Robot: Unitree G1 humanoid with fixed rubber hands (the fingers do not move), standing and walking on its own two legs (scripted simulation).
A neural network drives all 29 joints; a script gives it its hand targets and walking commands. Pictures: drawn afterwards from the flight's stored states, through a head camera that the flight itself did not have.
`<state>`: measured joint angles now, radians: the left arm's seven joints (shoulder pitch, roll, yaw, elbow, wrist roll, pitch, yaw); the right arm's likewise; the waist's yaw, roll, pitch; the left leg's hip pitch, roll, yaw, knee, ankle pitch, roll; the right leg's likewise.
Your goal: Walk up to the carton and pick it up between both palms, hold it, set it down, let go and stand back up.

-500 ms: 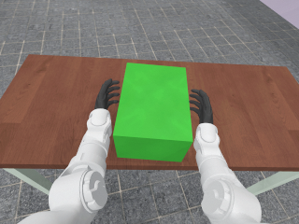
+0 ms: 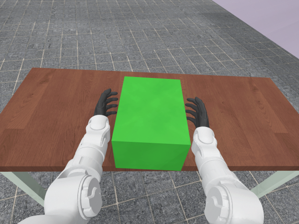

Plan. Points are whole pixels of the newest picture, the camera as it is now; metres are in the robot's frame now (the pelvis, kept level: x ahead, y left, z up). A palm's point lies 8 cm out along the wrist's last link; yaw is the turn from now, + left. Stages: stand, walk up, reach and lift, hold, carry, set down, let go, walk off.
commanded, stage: reach and lift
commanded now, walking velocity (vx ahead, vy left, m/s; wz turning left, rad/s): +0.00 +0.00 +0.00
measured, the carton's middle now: (150, 120) +0.44 +0.02 +0.02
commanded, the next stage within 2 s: hold in 1.92 s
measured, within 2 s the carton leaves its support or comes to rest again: neither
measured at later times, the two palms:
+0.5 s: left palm (96, 111) +0.36 +0.16 +0.12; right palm (207, 123) +0.35 -0.12 +0.12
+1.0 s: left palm (93, 107) +0.35 +0.16 +0.15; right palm (210, 121) +0.34 -0.12 +0.14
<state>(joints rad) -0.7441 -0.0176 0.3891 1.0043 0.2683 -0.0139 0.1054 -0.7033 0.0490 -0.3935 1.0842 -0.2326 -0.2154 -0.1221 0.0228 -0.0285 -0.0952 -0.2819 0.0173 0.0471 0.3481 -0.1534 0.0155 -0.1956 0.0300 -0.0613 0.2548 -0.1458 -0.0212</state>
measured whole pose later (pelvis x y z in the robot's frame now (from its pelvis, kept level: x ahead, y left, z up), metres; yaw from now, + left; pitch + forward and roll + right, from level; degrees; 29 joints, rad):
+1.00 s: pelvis -0.02 +0.00 +0.00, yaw +2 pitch -8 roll -1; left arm -0.63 -0.05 0.29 0.39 0.37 0.55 0.04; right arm -0.66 0.04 -0.13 0.75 0.03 0.12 -0.15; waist -0.07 -0.07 0.03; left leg -0.07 0.00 0.03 0.34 -0.14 0.02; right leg 0.02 0.02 -0.08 0.26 -0.15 -0.01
